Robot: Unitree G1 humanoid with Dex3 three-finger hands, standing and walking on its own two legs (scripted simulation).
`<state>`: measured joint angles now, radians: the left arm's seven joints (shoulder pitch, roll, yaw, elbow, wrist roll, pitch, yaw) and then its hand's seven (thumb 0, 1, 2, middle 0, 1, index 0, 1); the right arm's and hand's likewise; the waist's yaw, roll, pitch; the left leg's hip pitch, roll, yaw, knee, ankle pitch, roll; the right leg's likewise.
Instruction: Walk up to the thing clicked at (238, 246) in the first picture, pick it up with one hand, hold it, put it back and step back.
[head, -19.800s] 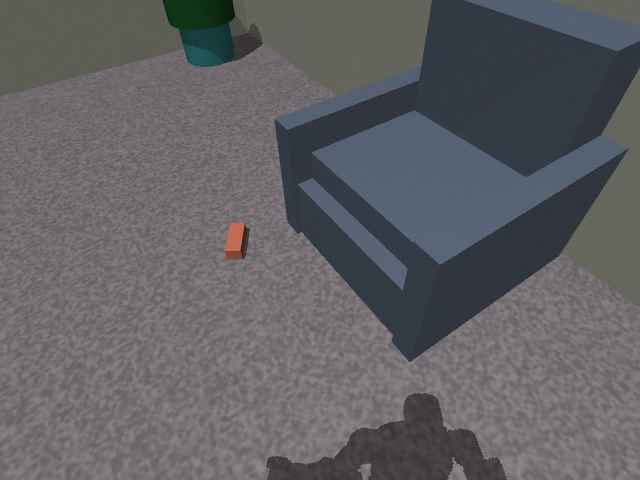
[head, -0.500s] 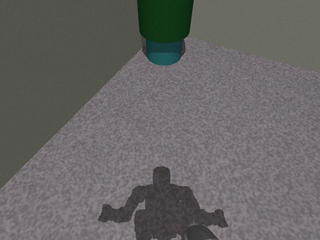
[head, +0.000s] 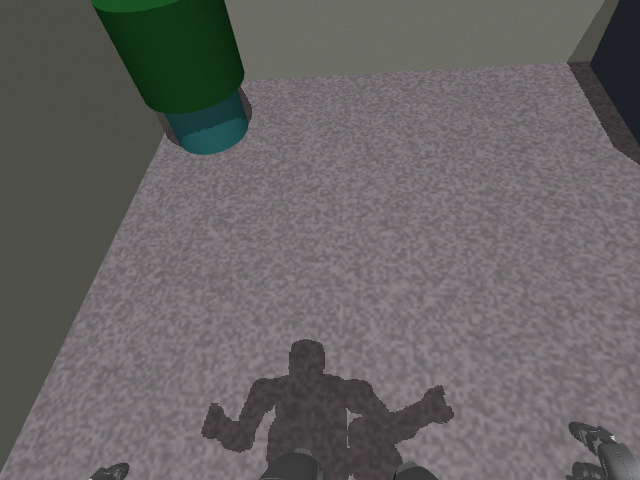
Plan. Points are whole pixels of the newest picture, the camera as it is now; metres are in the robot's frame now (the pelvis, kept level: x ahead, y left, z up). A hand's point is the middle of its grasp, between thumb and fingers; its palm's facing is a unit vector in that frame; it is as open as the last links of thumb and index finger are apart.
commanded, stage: walk up
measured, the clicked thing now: out of the picture +1.00 -1.13 -0.73
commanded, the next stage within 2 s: none
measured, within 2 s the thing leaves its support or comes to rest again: neither
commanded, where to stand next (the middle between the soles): +0.07 -0.02 m, yaw -63 degrees
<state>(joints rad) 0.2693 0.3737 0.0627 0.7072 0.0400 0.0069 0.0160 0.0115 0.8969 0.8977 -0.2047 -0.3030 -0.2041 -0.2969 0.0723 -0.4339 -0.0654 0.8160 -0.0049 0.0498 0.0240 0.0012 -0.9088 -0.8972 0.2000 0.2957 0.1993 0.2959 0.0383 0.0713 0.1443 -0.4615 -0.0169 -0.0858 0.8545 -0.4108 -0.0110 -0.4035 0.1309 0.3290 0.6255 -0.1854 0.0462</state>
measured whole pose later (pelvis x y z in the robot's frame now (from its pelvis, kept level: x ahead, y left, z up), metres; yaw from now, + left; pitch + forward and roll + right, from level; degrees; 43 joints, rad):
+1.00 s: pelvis +0.02 +0.03 +0.00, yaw -43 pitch -2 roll +0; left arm 0.29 0.42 0.03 0.82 -0.01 -0.03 0.03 0.01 0.90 0.90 -0.20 -0.30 -0.20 -0.30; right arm 0.21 -0.37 -0.07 0.80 -0.02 -0.02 0.04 0.00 -0.91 -0.90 0.20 0.30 0.20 0.30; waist -0.03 0.00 0.15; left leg -0.37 0.08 0.08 0.67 -0.25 0.00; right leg -0.39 0.05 0.08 1.11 -0.52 -0.01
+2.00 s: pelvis +0.04 +0.05 +0.00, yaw -61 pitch -2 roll -1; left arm 0.19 0.38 0.03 0.94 0.01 -0.04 0.01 0.01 0.90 0.90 -0.20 -0.30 -0.20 -0.30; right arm 0.19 -0.42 -0.03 0.92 -0.01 -0.01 0.01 0.00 -0.91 -0.90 0.20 0.30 0.20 0.30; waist -0.02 0.04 0.10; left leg -0.31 0.06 0.03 0.74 -0.43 0.02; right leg -0.30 0.02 0.05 0.70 -0.35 0.01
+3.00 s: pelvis +0.05 +0.06 +0.03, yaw -63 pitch -3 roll +0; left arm 0.07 0.35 0.00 1.15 0.00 -0.02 -0.01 0.01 0.90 0.90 -0.20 -0.30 -0.20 -0.30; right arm 0.06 -0.35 -0.02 1.13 -0.02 -0.01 0.02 0.00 -0.91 -0.90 0.20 0.30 0.20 0.30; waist -0.02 0.00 0.06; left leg -0.12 0.03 0.09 0.35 -0.17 -0.01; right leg -0.14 -0.02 0.09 0.35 -0.16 0.04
